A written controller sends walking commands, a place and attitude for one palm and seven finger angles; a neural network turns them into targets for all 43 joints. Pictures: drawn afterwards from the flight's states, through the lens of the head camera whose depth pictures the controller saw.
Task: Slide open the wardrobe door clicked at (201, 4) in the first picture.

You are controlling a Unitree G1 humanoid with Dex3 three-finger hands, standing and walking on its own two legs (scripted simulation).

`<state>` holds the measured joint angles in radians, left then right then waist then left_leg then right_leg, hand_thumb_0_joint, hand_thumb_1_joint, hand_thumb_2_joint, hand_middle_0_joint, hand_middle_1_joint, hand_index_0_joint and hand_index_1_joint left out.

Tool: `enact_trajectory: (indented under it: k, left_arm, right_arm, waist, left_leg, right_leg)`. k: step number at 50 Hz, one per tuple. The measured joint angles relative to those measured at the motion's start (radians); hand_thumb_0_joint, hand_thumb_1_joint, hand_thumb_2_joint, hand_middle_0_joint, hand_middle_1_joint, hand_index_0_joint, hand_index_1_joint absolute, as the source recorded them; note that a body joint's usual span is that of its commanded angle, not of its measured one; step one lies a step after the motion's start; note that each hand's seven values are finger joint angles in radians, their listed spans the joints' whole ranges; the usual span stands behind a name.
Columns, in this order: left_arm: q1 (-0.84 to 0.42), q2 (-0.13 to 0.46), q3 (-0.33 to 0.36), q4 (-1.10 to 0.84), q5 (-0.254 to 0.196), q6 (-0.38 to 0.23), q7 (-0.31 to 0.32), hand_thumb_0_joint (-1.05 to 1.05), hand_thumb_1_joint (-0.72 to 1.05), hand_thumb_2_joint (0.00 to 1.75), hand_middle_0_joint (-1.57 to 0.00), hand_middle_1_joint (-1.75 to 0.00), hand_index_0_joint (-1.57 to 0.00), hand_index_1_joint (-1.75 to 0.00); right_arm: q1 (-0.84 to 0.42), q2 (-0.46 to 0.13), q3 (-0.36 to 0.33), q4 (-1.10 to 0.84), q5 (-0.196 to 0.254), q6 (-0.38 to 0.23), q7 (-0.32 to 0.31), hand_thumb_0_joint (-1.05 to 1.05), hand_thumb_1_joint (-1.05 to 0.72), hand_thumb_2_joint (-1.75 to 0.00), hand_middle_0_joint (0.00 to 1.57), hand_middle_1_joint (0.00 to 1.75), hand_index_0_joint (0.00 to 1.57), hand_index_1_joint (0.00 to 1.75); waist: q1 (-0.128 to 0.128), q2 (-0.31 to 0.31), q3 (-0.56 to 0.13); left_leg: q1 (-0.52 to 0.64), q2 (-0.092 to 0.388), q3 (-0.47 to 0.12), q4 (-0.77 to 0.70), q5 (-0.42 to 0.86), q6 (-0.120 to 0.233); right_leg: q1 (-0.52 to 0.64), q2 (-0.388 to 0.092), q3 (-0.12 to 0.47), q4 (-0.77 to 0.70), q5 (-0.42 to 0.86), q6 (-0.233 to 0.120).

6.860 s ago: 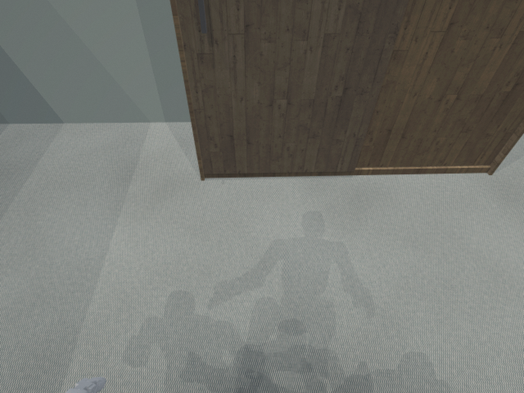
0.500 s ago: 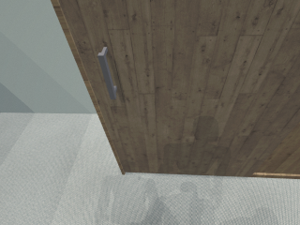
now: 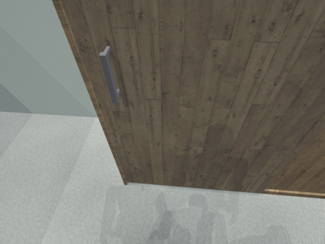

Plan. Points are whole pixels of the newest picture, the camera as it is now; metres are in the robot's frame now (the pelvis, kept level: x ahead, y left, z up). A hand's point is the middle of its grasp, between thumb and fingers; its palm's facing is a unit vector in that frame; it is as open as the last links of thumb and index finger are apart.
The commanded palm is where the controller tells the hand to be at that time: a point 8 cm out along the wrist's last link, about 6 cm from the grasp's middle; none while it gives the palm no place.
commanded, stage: look again from close up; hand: left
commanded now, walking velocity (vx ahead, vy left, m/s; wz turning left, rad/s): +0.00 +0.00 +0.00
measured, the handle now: (111, 76) +0.54 +0.19 +0.12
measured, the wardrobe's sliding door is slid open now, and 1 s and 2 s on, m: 0.00 0.00 0.00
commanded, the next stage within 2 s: shuffle to correct the standing spot in 0.12 s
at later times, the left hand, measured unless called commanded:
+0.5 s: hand out of the picture +0.00 +0.20 -0.18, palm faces +0.07 -0.98 -0.18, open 7.4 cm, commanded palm none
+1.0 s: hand out of the picture +0.10 +0.22 -0.17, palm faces +0.06 -0.97 -0.24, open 7.3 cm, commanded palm none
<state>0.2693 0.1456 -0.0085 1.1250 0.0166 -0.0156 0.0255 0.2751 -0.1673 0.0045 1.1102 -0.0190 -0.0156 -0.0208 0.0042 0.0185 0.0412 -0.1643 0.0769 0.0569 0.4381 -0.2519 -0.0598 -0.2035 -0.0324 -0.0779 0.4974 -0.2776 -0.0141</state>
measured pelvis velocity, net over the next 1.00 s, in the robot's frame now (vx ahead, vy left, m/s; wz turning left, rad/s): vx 0.05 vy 0.04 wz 0.03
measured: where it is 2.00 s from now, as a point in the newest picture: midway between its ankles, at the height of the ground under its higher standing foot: outside the picture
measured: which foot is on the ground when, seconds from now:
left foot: down 0.00-1.00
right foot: down 0.00-0.90, up 0.92-1.00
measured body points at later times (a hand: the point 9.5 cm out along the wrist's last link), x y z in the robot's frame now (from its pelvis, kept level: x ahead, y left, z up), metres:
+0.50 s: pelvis +0.02 +0.02 -0.01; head +0.03 +0.03 +0.44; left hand +0.00 +0.25 -0.17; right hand +0.00 -0.20 -0.16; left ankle -0.01 +0.16 -0.74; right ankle -0.01 -0.10 -0.74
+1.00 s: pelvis +0.05 +0.04 +0.00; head +0.09 +0.03 +0.45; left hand +0.10 +0.27 -0.15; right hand +0.06 -0.19 -0.16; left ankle -0.01 +0.15 -0.74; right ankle +0.04 -0.06 -0.72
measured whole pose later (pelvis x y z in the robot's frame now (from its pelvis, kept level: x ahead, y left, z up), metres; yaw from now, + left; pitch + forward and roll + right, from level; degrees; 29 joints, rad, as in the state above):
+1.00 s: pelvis +0.05 +0.04 +0.00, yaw +2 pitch -1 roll +1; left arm 0.18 0.16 0.04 1.02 0.02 0.03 0.05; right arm 0.27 -0.14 -0.03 1.08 -0.03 -0.01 -0.05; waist -0.01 0.00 0.10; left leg -0.10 0.02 0.08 0.45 -0.33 0.00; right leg -0.30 -0.03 -0.08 0.71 -0.45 -0.02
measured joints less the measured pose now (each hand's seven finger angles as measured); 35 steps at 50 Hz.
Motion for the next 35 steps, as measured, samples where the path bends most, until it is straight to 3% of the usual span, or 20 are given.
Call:
enact_trajectory:
  k: [15, 21, 26, 29, 32, 35]
  left_arm:
    - [-0.009, 0.011, 0.009, -0.01, 0.002, 0.0, 0.001, 0.01, 0.91, 0.9, -0.2, -0.3, -0.2, -0.3]
    - [0.018, 0.004, 0.024, -0.029, 0.009, 0.006, -0.005, 0.01, 0.91, 0.9, -0.2, -0.3, -0.2, -0.3]
    - [0.049, 0.011, 0.043, -0.036, 0.013, 0.02, -0.007, 0.0, 0.91, 0.9, -0.2, -0.3, -0.2, -0.3]
    - [0.051, 0.017, 0.048, -0.038, 0.016, 0.033, -0.008, 0.01, 0.91, 0.9, -0.2, -0.3, -0.2, -0.3]
    - [0.032, 0.017, 0.047, -0.044, 0.013, 0.032, -0.008, 0.01, 0.91, 0.9, -0.2, -0.3, -0.2, -0.3]
    - [0.002, 0.014, 0.048, -0.056, 0.007, 0.006, -0.006, 0.01, 0.91, 0.9, -0.2, -0.3, -0.2, -0.3]
  right_arm:
    - [0.002, 0.015, 0.001, 0.011, -0.002, 0.0, 0.0, 0.0, -0.91, -0.9, 0.2, 0.3, 0.2, 0.3]
    - [0.037, 0.01, -0.006, 0.003, -0.009, 0.016, 0.012, 0.0, -0.91, -0.9, 0.2, 0.3, 0.2, 0.3]
    - [0.064, 0.016, -0.01, -0.01, -0.012, 0.007, 0.015, 0.0, -0.91, -0.9, 0.2, 0.3, 0.2, 0.3]
    - [0.086, 0.023, -0.011, -0.025, -0.014, -0.009, 0.009, 0.0, -0.91, -0.9, 0.2, 0.3, 0.2, 0.3]
    - [0.1, 0.032, -0.008, -0.032, -0.016, -0.016, -0.001, 0.0, -0.91, -0.9, 0.2, 0.3, 0.2, 0.3]
    - [0.108, 0.044, -0.001, -0.019, -0.007, -0.015, -0.008, 0.0, -0.91, -0.9, 0.2, 0.3, 0.2, 0.3]
  waist:
    - [0.002, -0.008, -0.002]
    - [0.01, -0.004, -0.017]
    - [0.015, -0.04, -0.017]
    - [0.013, -0.051, -0.01]
    - [0.002, -0.037, 0.006]
    - [-0.005, -0.028, 0.026]
  left_leg:
    - [0.004, 0.001, -0.006, 0.001, -0.001, 0.0]
    - [-0.03, -0.002, -0.016, 0.083, -0.059, 0.033]
    - [-0.029, -0.031, 0.001, 0.108, -0.092, 0.032]
    - [-0.026, -0.049, 0.018, 0.115, -0.112, 0.052]
    - [-0.012, -0.057, 0.028, 0.098, -0.116, 0.061]
    - [-0.002, -0.075, 0.026, 0.103, -0.126, 0.057]
  right_leg:
    - [0.012, 0.001, -0.007, -0.01, 0.002, 0.0]
    - [0.008, -0.005, -0.015, 0.019, -0.028, 0.008]
    - [-0.007, -0.037, 0.004, 0.067, -0.069, 0.024]
    - [-0.045, -0.048, 0.013, 0.159, -0.16, -0.005]
    - [-0.088, -0.029, -0.007, 0.237, -0.236, -0.02]
    - [-0.061, -0.018, -0.022, 0.119, -0.043, -0.02]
